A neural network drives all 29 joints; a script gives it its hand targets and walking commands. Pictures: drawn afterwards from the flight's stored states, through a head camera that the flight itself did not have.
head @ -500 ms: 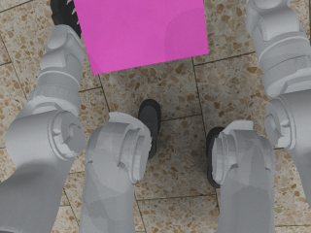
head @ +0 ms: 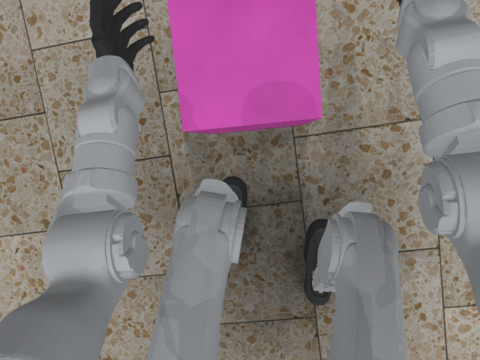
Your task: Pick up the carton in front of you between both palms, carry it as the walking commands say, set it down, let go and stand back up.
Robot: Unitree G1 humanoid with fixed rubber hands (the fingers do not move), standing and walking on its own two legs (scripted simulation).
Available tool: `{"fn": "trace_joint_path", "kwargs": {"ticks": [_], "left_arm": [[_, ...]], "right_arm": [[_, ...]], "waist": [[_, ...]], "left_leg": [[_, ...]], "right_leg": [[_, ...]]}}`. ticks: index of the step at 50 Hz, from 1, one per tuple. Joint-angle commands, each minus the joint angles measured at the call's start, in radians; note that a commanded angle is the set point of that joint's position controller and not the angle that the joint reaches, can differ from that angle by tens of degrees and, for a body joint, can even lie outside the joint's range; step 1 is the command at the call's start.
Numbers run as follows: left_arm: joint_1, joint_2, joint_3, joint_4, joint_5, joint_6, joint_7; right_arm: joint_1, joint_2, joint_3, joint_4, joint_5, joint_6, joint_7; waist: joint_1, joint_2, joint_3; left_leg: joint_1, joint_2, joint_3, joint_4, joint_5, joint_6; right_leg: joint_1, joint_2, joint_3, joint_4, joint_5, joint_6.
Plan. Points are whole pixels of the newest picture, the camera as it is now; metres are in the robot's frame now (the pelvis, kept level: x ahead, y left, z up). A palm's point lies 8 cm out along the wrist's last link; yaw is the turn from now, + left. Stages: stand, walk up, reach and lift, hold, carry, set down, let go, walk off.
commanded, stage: set down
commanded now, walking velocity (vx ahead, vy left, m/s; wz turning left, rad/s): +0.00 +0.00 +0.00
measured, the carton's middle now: (250, 73) +0.51 +0.10 -0.30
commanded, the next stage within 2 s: let go in 0.70 s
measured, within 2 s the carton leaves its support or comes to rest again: neither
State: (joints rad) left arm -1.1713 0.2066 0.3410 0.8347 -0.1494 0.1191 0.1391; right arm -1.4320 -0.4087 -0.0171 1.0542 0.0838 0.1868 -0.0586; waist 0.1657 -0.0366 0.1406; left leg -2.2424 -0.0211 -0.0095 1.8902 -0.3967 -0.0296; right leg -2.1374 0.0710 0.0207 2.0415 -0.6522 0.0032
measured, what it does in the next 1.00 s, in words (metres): rises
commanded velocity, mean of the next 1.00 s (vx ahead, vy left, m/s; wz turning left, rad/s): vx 0.00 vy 0.00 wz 0.00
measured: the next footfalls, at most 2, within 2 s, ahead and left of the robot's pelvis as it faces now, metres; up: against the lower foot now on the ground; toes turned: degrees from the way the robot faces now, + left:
none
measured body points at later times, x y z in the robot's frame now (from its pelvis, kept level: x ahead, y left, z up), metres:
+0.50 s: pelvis +0.02 +0.00 +0.12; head +0.34 +0.01 +0.44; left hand +0.49 +0.27 +0.02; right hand +0.60 -0.11 +0.02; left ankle +0.15 +0.12 -0.39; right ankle +0.08 -0.11 -0.39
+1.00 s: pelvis +0.06 +0.02 +0.25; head +0.32 +0.02 +0.62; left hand +0.44 +0.26 +0.14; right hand +0.52 -0.14 +0.14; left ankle +0.15 +0.12 -0.39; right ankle +0.08 -0.11 -0.39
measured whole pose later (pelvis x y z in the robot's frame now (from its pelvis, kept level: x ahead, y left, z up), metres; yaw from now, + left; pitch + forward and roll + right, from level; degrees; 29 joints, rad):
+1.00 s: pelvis +0.06 +0.02 +0.25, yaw -3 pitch +40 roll -2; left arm -0.56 0.13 0.29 0.57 0.06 0.13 -0.06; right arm -0.77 -0.16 -0.22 0.72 -0.12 0.17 -0.07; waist 0.13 -0.02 -0.11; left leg -1.41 0.00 -0.01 0.94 -0.23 0.01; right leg -1.32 0.06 0.06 1.00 -0.38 0.02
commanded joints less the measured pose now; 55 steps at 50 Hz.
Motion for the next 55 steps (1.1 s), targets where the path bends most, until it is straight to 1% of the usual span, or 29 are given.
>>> {"fn": "trace_joint_path", "kwargs": {"ticks": [1,5,11,16,19,23,28,32,34,36,39,41,44,46,48,50,52,55], "left_arm": [[-0.183,0.099,0.012,-0.124,0.021,-0.004,-0.001],[-0.134,0.086,0.029,-0.153,0.042,0.009,-0.006],[-0.062,0.088,0.048,-0.232,0.054,0.032,-0.014],[-0.017,0.088,0.05,-0.282,0.049,0.055,-0.027],[0.006,0.081,0.051,-0.291,0.05,0.064,-0.037],[0.034,0.065,0.054,-0.29,0.061,0.067,-0.048],[0.064,0.05,0.063,-0.292,0.083,0.06,-0.058],[0.086,0.041,0.069,-0.297,0.098,0.052,-0.065],[0.092,0.03,0.072,-0.28,0.108,0.047,-0.069],[0.109,0.02,0.073,-0.275,0.122,0.04,-0.076],[0.174,0.015,0.069,-0.284,0.148,0.029,-0.096],[0.246,0.017,0.059,-0.299,0.168,0.021,-0.117],[0.377,0.027,0.03,-0.336,0.198,0.006,-0.156],[0.461,0.044,0.005,-0.366,0.215,-0.003,-0.184],[0.53,0.066,-0.025,-0.391,0.223,-0.01,-0.209],[0.595,0.082,-0.057,-0.406,0.221,-0.017,-0.228],[0.668,0.087,-0.092,-0.41,0.209,-0.024,-0.243],[0.788,0.079,-0.143,-0.406,0.183,-0.04,-0.257]], "right_arm": [[-0.252,-0.089,-0.039,-0.071,-0.015,-0.018,0.013],[-0.22,-0.081,-0.054,-0.084,-0.037,-0.016,0.025],[-0.191,-0.076,-0.063,-0.196,-0.056,0.003,0.031],[-0.163,-0.069,-0.066,-0.26,-0.061,0.027,0.04],[-0.139,-0.063,-0.073,-0.261,-0.067,0.036,0.049],[-0.104,-0.055,-0.088,-0.236,-0.079,0.038,0.063],[-0.066,-0.049,-0.112,-0.206,-0.097,0.026,0.078],[-0.048,-0.045,-0.126,-0.202,-0.11,0.016,0.089],[-0.042,-0.037,-0.134,-0.184,-0.117,0.01,0.096],[-0.018,-0.026,-0.149,-0.176,-0.132,0.003,0.099],[0.063,0.005,-0.172,-0.19,-0.161,-0.005,0.089],[0.149,0.04,-0.187,-0.225,-0.179,-0.01,0.073],[0.302,0.109,-0.208,-0.315,-0.202,-0.02,0.034],[0.405,0.155,-0.216,-0.39,-0.212,-0.028,0.0],[0.494,0.189,-0.212,-0.465,-0.213,-0.038,-0.027],[0.571,0.206,-0.206,-0.525,-0.211,-0.049,-0.044],[0.652,0.213,-0.199,-0.563,-0.208,-0.062,-0.051],[0.779,0.217,-0.187,-0.581,-0.201,-0.086,-0.045]], "waist": [[0.046,-0.046,-1.107],[0.052,-0.062,-1.15],[0.062,-0.122,-1.262],[0.065,-0.158,-1.296],[0.062,-0.157,-1.279],[0.057,-0.14,-1.245],[0.055,-0.117,-1.218],[0.056,-0.114,-1.204],[0.057,-0.113,-1.165],[0.05,-0.108,-1.151],[0.036,-0.102,-1.191],[0.027,-0.097,-1.229],[0.013,-0.084,-1.256],[0.005,-0.068,-1.235],[0.004,-0.045,-1.172],[-0.001,-0.023,-1.089],[-0.009,-0.004,-0.999],[-0.025,0.014,-0.874]], "left_leg": [[0.835,-0.017,0.103,-0.135,0.247,-0.037],[0.876,-0.027,0.104,-0.192,0.288,-0.04],[0.943,-0.035,0.111,-0.282,0.374,-0.039],[0.972,-0.036,0.114,-0.365,0.406,-0.033],[0.996,-0.035,0.113,-0.421,0.411,-0.032],[1.044,-0.033,0.107,-0.497,0.419,-0.032],[1.121,-0.03,0.099,-0.593,0.437,-0.031],[1.18,-0.026,0.095,-0.672,0.452,-0.029],[1.188,-0.023,0.093,-0.708,0.442,-0.028],[1.212,-0.021,0.091,-0.74,0.442,-0.027],[1.288,-0.023,0.09,-0.784,0.485,-0.024],[1.354,-0.026,0.091,-0.814,0.537,-0.019],[1.463,-0.032,0.085,-0.86,0.604,-0.006],[1.533,-0.033,0.077,-0.897,0.616,0.004],[1.595,-0.029,0.066,-0.939,0.6,0.013],[1.663,-0.021,0.048,-0.982,0.566,0.019],[1.73,-0.011,0.03,-1.024,0.523,0.02],[1.817,0.002,0.003,-1.083,0.47,0.018]], "right_leg": [[0.301,0.016,-0.052,-0.282,0.111,-0.012],[0.344,0.025,-0.057,-0.34,0.144,-0.007],[0.504,0.037,-0.061,-0.434,0.241,0.009],[0.628,0.039,-0.058,-0.518,0.303,0.018],[0.67,0.038,-0.053,-0.575,0.321,0.02],[0.7,0.034,-0.044,-0.654,0.337,0.02],[0.745,0.031,-0.034,-0.754,0.362,0.018],[0.81,0.026,-0.028,-0.836,0.386,0.019],[0.819,0.022,-0.024,-0.873,0.381,0.02],[0.843,0.021,-0.022,-0.91,0.389,0.021],[0.925,0.022,-0.019,-0.966,0.449,0.026],[0.993,0.025,-0.017,-1.004,0.512,0.032],[1.083,0.029,-0.014,-1.063,0.59,0.04],[1.125,0.031,-0.013,-1.108,0.603,0.044],[1.141,0.028,-0.013,-1.155,0.568,0.044],[1.143,0.024,-0.016,-1.203,0.504,0.043],[1.149,0.02,-0.022,-1.249,0.434,0.039],[1.177,0.013,-0.026,-1.307,0.36,0.029]]}}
